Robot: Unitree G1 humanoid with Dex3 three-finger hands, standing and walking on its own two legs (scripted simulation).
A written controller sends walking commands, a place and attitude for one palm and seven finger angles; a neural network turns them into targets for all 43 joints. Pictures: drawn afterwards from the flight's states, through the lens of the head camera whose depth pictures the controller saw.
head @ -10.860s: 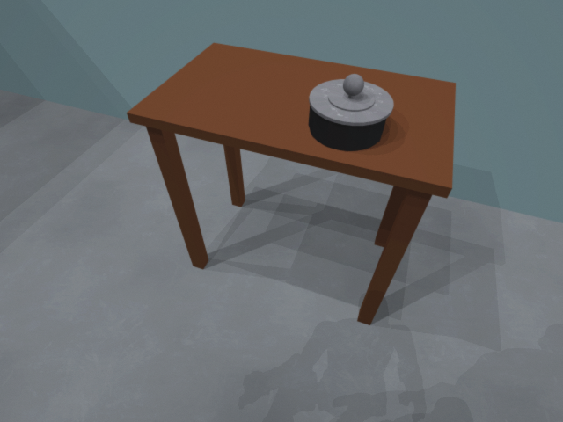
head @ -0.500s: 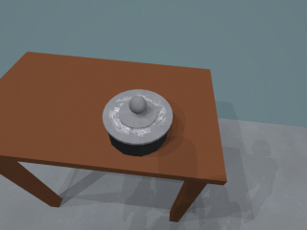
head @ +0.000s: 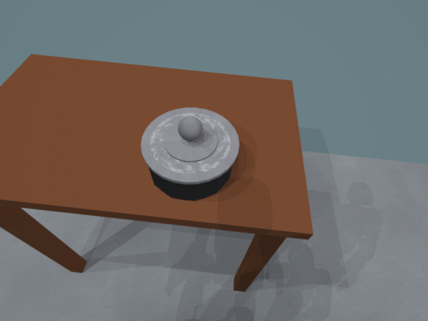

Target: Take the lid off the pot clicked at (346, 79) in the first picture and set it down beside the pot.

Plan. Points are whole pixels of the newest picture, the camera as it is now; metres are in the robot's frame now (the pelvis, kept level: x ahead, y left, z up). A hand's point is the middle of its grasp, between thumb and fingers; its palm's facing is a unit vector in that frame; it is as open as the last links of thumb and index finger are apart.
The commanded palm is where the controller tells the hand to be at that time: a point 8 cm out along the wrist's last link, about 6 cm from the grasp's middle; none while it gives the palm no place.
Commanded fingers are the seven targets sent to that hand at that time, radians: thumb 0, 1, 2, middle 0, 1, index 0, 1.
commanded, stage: come to a stop and stand still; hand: left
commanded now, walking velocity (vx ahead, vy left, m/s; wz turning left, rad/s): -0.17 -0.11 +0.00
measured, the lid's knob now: (190, 128) +0.43 +0.08 +0.11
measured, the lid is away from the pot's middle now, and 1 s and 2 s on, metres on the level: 0.00 0.00 0.00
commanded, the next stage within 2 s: look again from close up in 1.00 s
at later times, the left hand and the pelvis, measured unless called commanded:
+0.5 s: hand out of the picture -0.01 +0.19 -0.18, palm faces +0.00 -0.99 -0.16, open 7.4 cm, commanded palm none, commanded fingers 0.00 0.90 0.90 -0.20 -0.30 -0.20 -0.30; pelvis -0.01 +0.03 -0.01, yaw +0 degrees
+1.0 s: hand out of the picture +0.05 +0.24 -0.18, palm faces +0.03 -0.97 -0.23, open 7.4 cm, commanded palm none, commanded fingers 0.00 0.90 0.90 -0.20 -0.30 -0.20 -0.30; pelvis +0.03 +0.05 +0.00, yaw +0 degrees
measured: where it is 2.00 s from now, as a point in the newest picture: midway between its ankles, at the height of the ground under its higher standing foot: outside the picture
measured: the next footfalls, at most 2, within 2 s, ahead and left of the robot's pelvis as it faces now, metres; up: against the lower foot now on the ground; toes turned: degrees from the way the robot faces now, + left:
none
